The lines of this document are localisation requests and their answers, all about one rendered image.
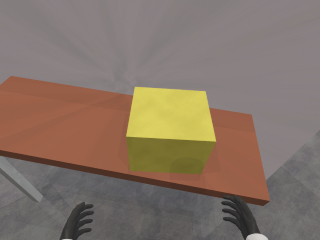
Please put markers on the left robot hand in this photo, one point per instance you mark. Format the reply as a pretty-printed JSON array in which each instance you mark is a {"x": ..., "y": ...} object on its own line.
[{"x": 71, "y": 228}]

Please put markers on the carton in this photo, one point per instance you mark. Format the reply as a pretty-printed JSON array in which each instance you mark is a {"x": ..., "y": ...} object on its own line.
[{"x": 169, "y": 131}]

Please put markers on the right robot hand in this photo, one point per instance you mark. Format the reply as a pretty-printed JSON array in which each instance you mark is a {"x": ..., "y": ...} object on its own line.
[{"x": 244, "y": 217}]

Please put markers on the table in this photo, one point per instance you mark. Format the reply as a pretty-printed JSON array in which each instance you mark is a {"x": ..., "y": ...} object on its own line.
[{"x": 85, "y": 129}]

